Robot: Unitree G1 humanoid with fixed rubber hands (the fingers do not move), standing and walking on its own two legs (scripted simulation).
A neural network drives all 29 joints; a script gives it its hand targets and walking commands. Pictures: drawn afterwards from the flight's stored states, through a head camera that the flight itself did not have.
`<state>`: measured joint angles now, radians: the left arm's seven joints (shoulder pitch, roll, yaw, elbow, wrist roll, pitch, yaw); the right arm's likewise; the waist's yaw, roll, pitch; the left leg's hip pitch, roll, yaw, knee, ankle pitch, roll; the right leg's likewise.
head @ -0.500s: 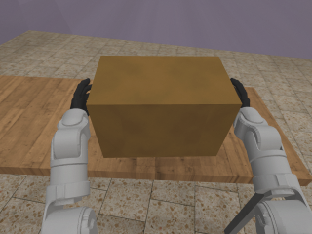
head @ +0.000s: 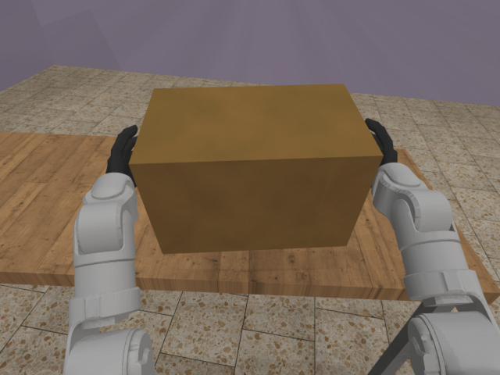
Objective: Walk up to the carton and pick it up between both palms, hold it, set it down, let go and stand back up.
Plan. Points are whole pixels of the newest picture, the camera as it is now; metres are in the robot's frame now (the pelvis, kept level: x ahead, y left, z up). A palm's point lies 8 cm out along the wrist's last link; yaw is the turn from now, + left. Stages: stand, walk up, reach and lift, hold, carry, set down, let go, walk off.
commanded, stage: hold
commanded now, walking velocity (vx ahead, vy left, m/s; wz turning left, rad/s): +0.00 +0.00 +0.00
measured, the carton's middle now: (252, 169) +0.37 +0.01 +0.19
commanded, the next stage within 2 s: none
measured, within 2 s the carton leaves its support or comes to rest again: neither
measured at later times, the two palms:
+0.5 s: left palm (122, 173) +0.35 +0.20 +0.20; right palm (381, 165) +0.35 -0.19 +0.22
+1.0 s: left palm (121, 174) +0.35 +0.20 +0.20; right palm (380, 165) +0.35 -0.18 +0.22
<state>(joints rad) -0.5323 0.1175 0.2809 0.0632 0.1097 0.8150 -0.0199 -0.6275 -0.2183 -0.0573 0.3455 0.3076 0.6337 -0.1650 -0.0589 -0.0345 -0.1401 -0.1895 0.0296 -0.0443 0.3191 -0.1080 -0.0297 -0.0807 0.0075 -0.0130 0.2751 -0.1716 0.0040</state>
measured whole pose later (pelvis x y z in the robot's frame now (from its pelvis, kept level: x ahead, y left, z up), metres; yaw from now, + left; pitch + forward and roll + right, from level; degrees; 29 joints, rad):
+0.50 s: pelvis -0.01 +0.00 +0.00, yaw +0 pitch +0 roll -1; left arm -0.59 0.13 0.28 0.16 0.10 0.81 -0.01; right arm -0.69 -0.23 -0.06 0.43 0.29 0.64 -0.15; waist -0.05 -0.03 -0.17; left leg -0.23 0.03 -0.04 0.32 -0.10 -0.03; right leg -0.12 0.01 0.00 0.29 -0.16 0.00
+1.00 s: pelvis +0.00 +0.00 +0.00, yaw -1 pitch +0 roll -1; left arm -0.56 0.12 0.28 0.08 0.11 0.84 -0.01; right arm -0.66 -0.24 -0.05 0.37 0.32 0.66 -0.16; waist -0.05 -0.03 -0.16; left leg -0.21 0.03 -0.04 0.33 -0.11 -0.03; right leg -0.11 0.01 0.01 0.28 -0.17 0.01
